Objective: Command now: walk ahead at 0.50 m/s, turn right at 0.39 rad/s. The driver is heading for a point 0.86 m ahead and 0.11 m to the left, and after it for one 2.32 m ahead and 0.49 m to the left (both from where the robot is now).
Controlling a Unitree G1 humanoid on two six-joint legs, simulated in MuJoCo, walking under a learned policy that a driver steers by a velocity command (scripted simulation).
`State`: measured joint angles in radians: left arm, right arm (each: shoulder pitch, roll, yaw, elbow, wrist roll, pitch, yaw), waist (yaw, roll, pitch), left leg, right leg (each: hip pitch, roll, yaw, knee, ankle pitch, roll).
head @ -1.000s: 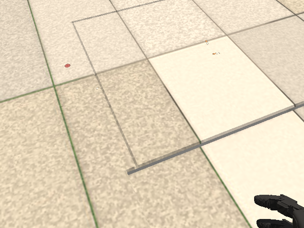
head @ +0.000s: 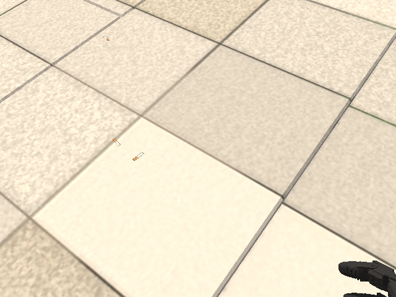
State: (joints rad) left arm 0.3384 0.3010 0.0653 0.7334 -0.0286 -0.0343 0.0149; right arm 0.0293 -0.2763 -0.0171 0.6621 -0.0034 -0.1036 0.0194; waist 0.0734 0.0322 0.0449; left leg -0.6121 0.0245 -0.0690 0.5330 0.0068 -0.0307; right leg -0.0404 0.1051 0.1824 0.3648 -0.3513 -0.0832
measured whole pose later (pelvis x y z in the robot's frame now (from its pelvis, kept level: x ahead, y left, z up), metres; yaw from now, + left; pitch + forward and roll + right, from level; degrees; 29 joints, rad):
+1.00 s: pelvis +0.50 +0.02 +0.04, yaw +7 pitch +1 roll +0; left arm 0.10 0.29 0.05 0.74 0.01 -0.11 0.00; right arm 0.33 -0.26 -0.05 0.74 0.01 -0.07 0.01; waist -0.04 -0.03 0.02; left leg -0.23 -0.12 -0.03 0.36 -0.14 0.11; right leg -0.64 -0.09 0.09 1.01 -0.19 0.02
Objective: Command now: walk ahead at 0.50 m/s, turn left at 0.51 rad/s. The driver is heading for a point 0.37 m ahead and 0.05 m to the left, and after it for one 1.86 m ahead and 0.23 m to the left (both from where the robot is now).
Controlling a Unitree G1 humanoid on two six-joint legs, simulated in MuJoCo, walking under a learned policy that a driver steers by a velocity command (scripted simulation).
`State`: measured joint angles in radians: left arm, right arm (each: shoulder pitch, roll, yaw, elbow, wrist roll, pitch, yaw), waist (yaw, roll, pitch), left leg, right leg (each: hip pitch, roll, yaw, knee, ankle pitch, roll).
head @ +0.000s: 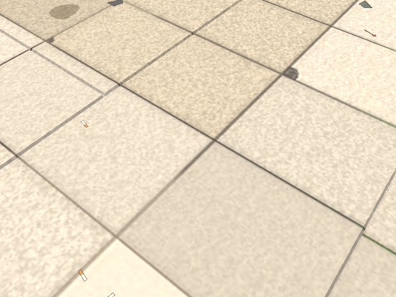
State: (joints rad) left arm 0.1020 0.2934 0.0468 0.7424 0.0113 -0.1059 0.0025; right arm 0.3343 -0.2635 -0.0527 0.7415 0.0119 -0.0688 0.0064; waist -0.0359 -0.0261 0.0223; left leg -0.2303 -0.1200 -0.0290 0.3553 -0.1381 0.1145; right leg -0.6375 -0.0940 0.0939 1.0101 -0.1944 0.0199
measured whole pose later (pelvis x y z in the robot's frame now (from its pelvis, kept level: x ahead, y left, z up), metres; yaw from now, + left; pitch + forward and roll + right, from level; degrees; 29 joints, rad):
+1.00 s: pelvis +0.50 +0.11 +0.00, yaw +21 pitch +0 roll +1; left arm 0.23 0.31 0.06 0.83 -0.03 -0.05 0.00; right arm 0.28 -0.26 -0.05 0.75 -0.01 -0.08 0.02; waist -0.02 -0.05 0.03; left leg -0.18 -0.04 0.10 0.34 -0.17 0.06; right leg -0.61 -0.11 0.06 1.11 -0.24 0.01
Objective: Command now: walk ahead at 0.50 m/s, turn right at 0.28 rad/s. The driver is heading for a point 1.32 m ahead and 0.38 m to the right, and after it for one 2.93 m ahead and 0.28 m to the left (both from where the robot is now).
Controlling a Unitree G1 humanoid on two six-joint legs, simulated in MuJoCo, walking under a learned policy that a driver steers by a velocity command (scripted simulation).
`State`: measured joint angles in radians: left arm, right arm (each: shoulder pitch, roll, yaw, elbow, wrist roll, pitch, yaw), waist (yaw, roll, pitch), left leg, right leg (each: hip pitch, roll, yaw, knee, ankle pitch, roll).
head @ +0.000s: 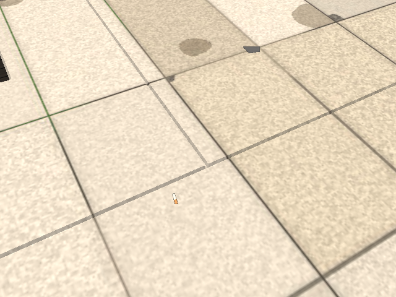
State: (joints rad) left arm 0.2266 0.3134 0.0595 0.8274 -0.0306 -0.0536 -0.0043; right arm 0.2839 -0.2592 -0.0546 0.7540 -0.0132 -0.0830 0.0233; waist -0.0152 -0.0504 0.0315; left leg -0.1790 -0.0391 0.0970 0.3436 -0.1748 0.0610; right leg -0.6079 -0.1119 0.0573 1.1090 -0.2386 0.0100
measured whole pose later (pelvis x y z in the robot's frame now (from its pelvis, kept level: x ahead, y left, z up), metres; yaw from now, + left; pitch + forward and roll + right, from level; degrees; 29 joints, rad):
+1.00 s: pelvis +0.57 -0.11 +0.00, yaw -28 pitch +1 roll +1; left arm 0.27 0.29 0.06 0.70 -0.01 -0.05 0.00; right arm 0.28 -0.26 -0.05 0.80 -0.01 -0.10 0.02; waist -0.03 -0.04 0.01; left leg -0.25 -0.05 0.01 0.40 -0.18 0.05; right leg -0.51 -0.03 0.06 1.11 -0.33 -0.02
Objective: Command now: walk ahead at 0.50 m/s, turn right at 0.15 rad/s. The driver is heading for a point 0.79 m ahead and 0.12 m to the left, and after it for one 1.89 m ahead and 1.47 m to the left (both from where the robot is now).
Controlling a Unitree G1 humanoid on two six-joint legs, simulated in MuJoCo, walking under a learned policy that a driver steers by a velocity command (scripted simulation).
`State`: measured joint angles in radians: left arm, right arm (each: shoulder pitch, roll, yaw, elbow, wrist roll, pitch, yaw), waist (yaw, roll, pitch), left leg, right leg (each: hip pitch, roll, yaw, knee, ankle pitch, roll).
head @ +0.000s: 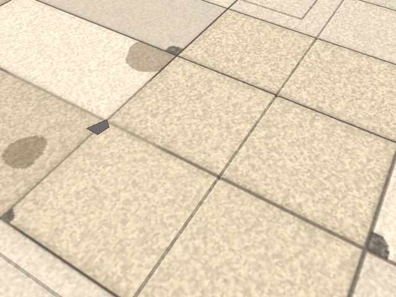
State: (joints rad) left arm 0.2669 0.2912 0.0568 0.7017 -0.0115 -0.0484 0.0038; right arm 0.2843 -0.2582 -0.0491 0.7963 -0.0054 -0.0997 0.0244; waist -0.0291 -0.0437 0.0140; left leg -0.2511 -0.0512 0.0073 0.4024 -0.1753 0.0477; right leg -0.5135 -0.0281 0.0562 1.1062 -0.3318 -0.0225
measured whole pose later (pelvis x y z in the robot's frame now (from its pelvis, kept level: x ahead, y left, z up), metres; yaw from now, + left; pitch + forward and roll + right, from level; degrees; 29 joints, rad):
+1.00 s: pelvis +0.54 +0.02 -0.01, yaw +17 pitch +2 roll +0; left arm 0.23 0.29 0.05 0.78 -0.01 -0.11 0.00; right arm 0.21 -0.29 -0.07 0.71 0.01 -0.05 0.03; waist 0.00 -0.01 0.05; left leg -0.36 -0.09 0.00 0.50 -0.17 0.10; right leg -0.42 -0.05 0.03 1.19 -0.39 0.00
